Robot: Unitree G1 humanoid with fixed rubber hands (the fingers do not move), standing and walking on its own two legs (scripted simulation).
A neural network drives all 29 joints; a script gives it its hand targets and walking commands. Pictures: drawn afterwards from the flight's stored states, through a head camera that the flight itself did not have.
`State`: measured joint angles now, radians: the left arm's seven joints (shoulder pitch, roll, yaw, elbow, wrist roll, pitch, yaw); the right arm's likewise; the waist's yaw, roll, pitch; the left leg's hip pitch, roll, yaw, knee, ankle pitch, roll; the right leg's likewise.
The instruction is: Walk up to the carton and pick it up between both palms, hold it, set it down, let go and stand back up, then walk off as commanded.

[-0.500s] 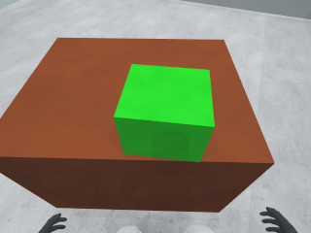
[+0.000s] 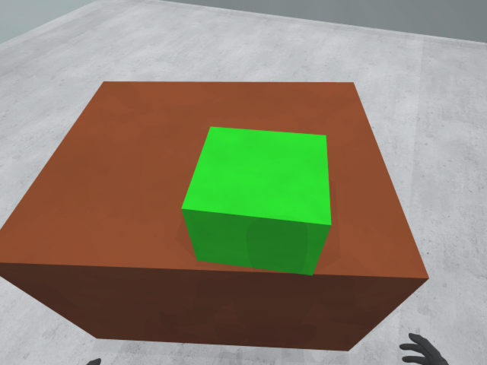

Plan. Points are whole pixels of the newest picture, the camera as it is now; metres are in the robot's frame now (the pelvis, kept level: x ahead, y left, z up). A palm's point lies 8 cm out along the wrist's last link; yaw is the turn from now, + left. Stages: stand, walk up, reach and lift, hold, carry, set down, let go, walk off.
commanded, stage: walk up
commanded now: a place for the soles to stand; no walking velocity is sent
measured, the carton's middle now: (260, 199) +0.44 -0.01 -0.02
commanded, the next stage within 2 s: reach and lift in 0.68 s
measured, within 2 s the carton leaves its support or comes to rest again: neither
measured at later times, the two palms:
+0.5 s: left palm out of the picture +0.07 +0.29 -0.12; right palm out of the picture +0.05 -0.30 -0.12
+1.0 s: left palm (115, 337) +0.19 +0.26 -0.10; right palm (432, 349) +0.16 -0.29 -0.09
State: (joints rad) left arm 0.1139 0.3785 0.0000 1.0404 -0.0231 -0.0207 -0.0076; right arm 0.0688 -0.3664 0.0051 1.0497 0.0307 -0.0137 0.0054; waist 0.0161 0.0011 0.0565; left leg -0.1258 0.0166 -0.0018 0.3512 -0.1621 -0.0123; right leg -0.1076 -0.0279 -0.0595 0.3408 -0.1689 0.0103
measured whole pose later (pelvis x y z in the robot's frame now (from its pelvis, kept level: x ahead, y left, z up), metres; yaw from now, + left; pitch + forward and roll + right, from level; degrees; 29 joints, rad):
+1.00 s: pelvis +0.01 -0.01 -0.02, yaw -1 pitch -5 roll -1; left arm 0.07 0.29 0.11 0.44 0.09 0.49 -0.02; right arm 0.07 -0.30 -0.07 0.79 0.01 -0.03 0.05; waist 0.00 -0.05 0.15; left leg -0.20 0.06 0.02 0.60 -0.32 -0.03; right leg -0.18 0.00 -0.04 0.58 -0.31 0.00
